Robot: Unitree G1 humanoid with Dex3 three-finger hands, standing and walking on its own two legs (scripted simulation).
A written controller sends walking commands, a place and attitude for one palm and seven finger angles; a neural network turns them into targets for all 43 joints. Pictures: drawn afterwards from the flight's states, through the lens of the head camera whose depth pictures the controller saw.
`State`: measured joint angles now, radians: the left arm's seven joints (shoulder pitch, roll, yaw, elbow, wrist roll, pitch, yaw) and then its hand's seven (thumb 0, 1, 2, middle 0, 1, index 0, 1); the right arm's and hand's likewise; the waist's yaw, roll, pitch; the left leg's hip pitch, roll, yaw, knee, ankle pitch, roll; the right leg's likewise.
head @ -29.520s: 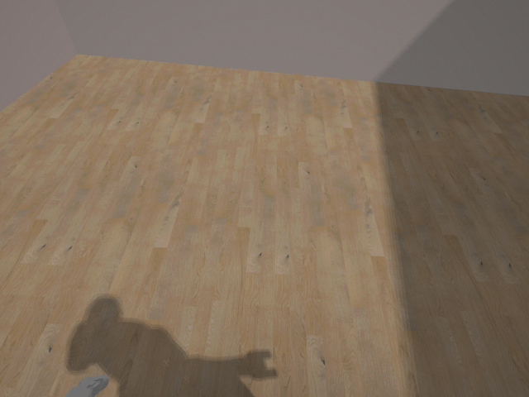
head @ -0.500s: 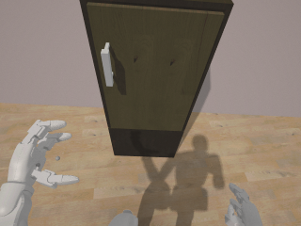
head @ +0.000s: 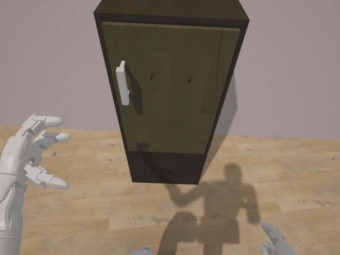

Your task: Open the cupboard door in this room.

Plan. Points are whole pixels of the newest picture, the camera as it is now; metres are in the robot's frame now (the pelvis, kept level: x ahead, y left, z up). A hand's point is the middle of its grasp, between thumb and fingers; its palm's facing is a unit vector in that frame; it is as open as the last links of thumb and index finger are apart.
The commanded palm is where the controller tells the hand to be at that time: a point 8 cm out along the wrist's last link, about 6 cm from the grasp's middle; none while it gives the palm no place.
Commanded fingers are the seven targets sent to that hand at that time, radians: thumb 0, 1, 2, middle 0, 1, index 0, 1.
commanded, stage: raise the hand with hooked fingers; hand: left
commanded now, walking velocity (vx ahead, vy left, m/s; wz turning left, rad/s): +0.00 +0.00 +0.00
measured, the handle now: (124, 83) +0.59 +0.18 +0.07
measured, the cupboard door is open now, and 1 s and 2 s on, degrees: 0 0 0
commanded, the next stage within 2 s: move the hooked fingers beside the handle in 0.42 s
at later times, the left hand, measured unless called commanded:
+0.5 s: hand (72, 149) +0.31 +0.24 +0.09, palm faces +0.05 -1.00 -0.03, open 14.0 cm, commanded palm +0.28 +0.29 +0.09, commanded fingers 0.00 -0.50 0.30 -0.30 -1.20 -0.30 -1.20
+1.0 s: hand (85, 126) +0.38 +0.24 +0.09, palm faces +0.02 -1.00 -0.02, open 14.0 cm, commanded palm +0.36 +0.29 +0.08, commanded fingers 0.00 -0.50 0.30 -0.30 -1.20 -0.30 -1.20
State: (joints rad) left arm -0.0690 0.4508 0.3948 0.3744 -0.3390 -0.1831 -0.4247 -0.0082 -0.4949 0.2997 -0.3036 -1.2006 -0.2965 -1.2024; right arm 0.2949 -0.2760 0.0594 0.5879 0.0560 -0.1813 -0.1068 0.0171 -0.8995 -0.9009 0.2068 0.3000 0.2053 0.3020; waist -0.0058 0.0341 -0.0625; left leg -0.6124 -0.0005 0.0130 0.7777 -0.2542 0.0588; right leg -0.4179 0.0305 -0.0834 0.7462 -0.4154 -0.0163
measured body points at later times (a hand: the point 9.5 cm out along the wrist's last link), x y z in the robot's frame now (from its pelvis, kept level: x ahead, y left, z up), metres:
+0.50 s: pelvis +0.02 -0.02 +0.00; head +0.04 -0.03 +0.45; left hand +0.30 +0.30 +0.10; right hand +0.17 -0.28 -0.08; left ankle +0.09 +0.08 -0.71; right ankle -0.02 -0.11 -0.71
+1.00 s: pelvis +0.03 -0.01 +0.00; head +0.07 -0.01 +0.44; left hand +0.38 +0.29 +0.09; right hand +0.14 -0.28 -0.10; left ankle +0.09 +0.08 -0.71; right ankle -0.02 -0.11 -0.71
